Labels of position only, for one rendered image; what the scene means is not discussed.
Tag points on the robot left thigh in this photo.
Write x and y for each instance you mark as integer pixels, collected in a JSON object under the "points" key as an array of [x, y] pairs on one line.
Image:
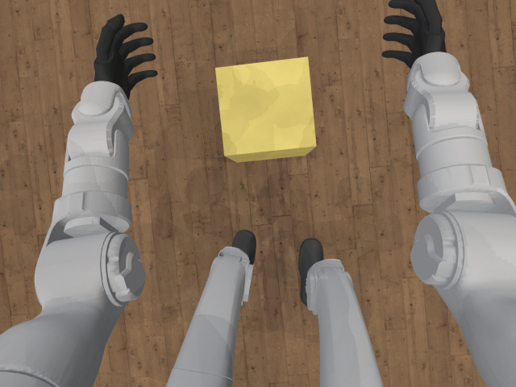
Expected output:
{"points": [[206, 358]]}

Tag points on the robot right forearm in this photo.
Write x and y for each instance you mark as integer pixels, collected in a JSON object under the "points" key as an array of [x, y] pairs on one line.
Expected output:
{"points": [[451, 148]]}

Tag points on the robot right hand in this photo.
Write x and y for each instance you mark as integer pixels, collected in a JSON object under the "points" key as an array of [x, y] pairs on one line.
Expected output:
{"points": [[428, 34]]}

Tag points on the robot left hand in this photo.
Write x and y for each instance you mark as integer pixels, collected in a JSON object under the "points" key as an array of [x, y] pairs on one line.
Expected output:
{"points": [[111, 63]]}

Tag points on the robot left upper arm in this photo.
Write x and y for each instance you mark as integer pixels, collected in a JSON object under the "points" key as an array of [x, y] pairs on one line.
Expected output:
{"points": [[83, 284]]}

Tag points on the carton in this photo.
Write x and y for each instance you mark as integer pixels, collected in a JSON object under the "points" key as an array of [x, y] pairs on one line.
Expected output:
{"points": [[266, 110]]}

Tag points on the robot thigh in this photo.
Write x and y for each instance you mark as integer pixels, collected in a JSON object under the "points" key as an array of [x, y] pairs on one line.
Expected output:
{"points": [[206, 358], [346, 355]]}

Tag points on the robot left forearm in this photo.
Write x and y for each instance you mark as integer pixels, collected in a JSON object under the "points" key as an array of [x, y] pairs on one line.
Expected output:
{"points": [[96, 172]]}

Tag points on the robot right upper arm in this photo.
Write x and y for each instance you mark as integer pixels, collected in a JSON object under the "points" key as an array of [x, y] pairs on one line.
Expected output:
{"points": [[470, 259]]}

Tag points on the robot right thigh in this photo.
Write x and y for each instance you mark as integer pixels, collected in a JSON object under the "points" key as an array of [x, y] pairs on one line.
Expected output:
{"points": [[346, 355]]}

